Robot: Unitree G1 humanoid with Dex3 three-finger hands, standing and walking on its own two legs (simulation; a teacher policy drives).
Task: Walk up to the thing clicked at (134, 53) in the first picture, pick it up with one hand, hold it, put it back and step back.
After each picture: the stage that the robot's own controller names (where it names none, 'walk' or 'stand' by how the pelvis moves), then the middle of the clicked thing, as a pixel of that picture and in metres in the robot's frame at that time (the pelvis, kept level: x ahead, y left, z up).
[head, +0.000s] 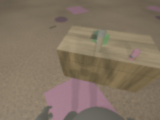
stand; (134, 54) +0.69 -0.43 -0.08
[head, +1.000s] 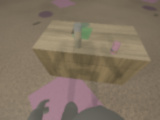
walk; (115, 48) +0.68 -0.20 -0.04
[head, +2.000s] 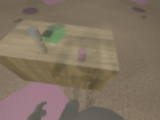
walk; (82, 55) +0.51 +0.12 -0.04
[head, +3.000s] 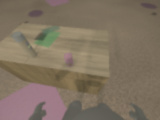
stand; (68, 60) +0.45 +0.21 -0.04
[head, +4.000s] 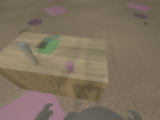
stand; (69, 67) +0.43 +0.20 -0.07
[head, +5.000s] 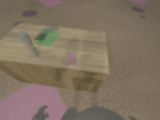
stand; (71, 58) +0.50 +0.18 -0.07
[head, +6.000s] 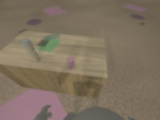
stand; (70, 63) +0.48 +0.20 -0.07
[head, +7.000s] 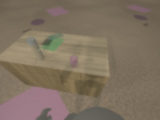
stand; (73, 62) +0.51 +0.17 -0.08
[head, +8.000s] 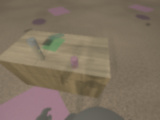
stand; (74, 62) +0.50 +0.17 -0.08
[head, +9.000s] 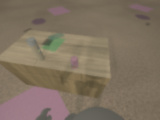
stand; (74, 62) +0.50 +0.17 -0.08
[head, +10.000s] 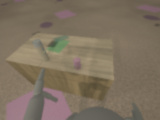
rise first; (77, 63) +0.50 +0.17 -0.07
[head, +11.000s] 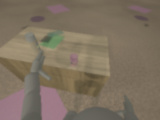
go down; (73, 60) +0.52 +0.15 -0.06
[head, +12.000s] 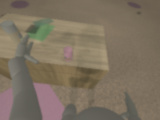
go down; (68, 54) +0.51 +0.16 -0.02
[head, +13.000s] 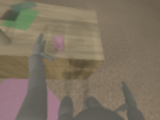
close in; (59, 45) +0.53 +0.17 +0.01
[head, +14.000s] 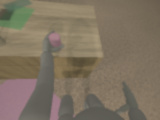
close; (55, 42) +0.53 +0.18 +0.03
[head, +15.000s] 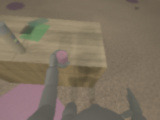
lift; (62, 59) +0.41 +0.17 +0.05
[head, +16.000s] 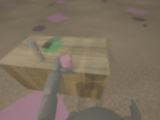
lift; (67, 64) +0.33 +0.16 +0.14
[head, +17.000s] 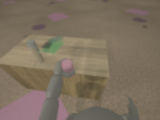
hold; (68, 68) +0.32 +0.16 +0.11
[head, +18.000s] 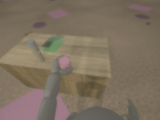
hold; (65, 66) +0.32 +0.17 +0.12
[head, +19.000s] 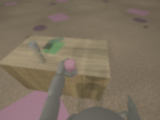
crouch; (70, 68) +0.33 +0.14 +0.11
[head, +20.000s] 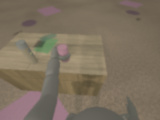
crouch; (63, 53) +0.43 +0.18 +0.12
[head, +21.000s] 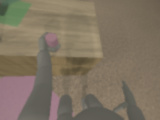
lower; (53, 43) +0.51 +0.19 +0.01
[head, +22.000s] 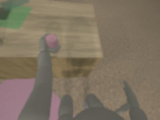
lower; (53, 44) +0.52 +0.19 +0.03
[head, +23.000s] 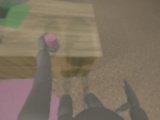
lower; (52, 43) +0.52 +0.19 +0.03
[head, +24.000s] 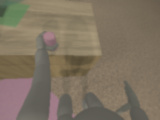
lower; (50, 42) +0.53 +0.19 +0.03
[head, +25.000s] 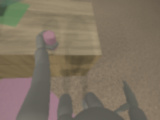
loosen; (50, 41) +0.53 +0.19 +0.04
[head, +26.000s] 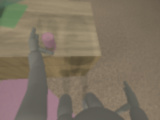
withdraw; (49, 42) +0.52 +0.20 +0.03
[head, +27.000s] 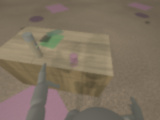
sink last; (73, 60) +0.50 +0.17 -0.03
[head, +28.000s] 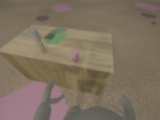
stand; (75, 56) +0.53 +0.18 -0.02
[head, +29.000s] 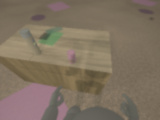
stand; (71, 56) +0.51 +0.19 -0.01
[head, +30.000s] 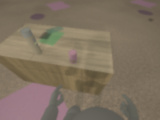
stand; (73, 57) +0.50 +0.18 -0.01
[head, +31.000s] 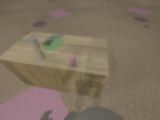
stand; (72, 61) +0.52 +0.19 -0.07
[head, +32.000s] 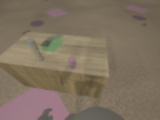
stand; (72, 63) +0.50 +0.19 -0.08
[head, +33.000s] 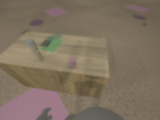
stand; (72, 63) +0.50 +0.18 -0.08
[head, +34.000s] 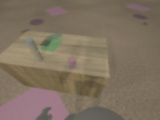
walk; (72, 63) +0.49 +0.19 -0.08
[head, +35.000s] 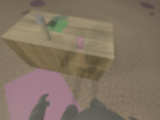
walk; (80, 43) +0.66 +0.12 -0.06
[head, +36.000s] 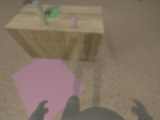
walk; (73, 23) +0.92 +0.27 -0.04
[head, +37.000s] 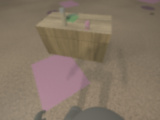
stand; (87, 25) +1.16 +0.15 -0.06
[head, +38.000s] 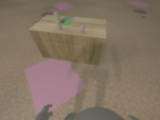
stand; (82, 29) +1.11 +0.18 -0.08
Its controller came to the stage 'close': yes
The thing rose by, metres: 0.22
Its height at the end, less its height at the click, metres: +0.00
